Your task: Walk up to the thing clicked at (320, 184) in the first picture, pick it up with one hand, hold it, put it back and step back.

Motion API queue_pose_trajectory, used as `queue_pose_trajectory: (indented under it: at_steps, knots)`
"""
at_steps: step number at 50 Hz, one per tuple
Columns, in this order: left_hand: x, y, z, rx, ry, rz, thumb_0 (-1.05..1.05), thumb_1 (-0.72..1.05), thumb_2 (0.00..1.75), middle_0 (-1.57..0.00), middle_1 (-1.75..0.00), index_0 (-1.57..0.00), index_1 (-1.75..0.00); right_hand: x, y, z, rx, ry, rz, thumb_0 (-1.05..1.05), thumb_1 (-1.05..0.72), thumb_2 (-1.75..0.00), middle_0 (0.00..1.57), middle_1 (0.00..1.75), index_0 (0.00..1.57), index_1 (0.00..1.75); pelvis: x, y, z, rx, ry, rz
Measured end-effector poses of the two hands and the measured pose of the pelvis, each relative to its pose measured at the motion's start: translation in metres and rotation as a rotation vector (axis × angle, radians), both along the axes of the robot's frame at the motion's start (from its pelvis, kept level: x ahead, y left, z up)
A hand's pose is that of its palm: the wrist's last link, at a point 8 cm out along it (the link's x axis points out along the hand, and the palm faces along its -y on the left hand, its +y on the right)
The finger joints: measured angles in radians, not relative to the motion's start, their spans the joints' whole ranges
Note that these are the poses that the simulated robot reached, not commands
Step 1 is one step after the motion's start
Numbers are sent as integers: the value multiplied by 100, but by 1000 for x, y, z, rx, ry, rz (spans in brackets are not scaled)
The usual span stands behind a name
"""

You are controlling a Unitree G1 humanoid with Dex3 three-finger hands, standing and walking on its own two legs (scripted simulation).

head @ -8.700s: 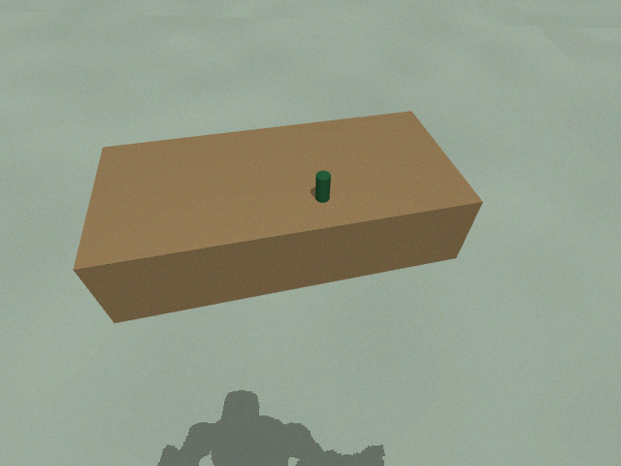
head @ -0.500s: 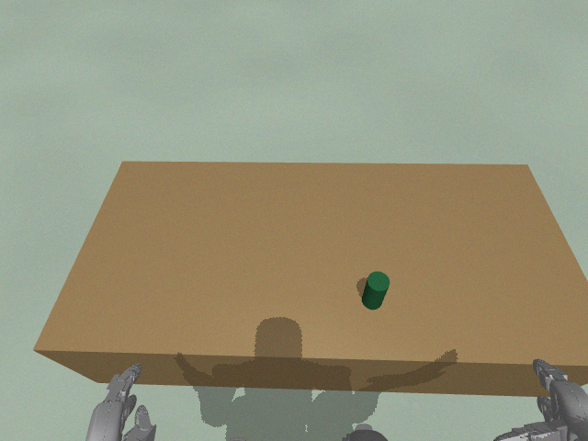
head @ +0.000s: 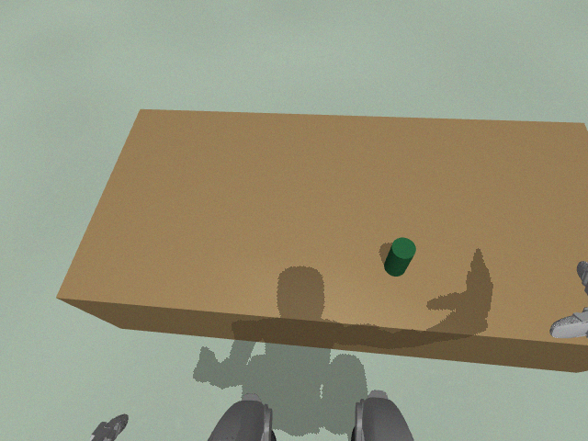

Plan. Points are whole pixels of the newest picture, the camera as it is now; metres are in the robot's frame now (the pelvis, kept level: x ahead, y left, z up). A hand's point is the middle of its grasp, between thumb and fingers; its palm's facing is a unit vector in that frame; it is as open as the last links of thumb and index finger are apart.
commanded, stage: go down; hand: right
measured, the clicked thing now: (399, 257) +0.50 -0.18 -0.31
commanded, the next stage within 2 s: approach in 0.82 s
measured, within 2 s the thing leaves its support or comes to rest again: neither
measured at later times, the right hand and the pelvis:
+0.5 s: hand (580, 249) +0.39 -0.36 -0.02, palm faces +0.14 +0.98 -0.10, open 17.1 cm; pelvis -0.01 -0.01 -0.02, yaw +1 degrees
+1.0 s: hand (579, 231) +0.42 -0.37 -0.02, palm faces +0.14 +0.99 -0.08, open 17.3 cm; pelvis -0.01 -0.02 -0.03, yaw +2 degrees
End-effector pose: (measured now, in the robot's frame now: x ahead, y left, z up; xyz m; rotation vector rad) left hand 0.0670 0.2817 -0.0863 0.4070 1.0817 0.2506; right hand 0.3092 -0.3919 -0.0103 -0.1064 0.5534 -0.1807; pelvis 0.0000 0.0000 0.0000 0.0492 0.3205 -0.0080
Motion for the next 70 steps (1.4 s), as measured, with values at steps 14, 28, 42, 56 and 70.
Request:
queue_pose_trajectory:
  at_steps: [14,28,42,56,70]
  knots:
    - [-4,-1,-3,-3,59,-30,1,91,90,-20,-30,-20,-30,35,-16,7,11,-113,10,-1,45,-5,6,4,5,4,-5,-2,-9,13,44,4]
    - [-7,-10,-13,-18,113,-40,1,91,90,-19,-30,-20,-30,61,-23,2,21,-182,22,-1,44,-5,7,4,6,4,-7,-8,-19,30,85,8]
    - [-17,-22,-16,-29,146,-21,1,90,90,-19,-30,-19,-30,78,-29,5,28,-228,27,-1,47,-4,6,4,6,4,-7,-15,-22,42,101,12]
    - [-21,-23,-36,-23,157,-60,1,89,91,-19,-29,-19,-30,93,-25,-14,48,-319,38,-1,49,-5,6,4,5,4,-13,-16,-45,48,158,21]
    - [-20,-10,-179,-8,148,-125,1,89,90,-19,-29,-18,-30,124,15,-158,99,-593,85,-1,50,-4,7,4,6,3,-42,-5,-188,65,299,65]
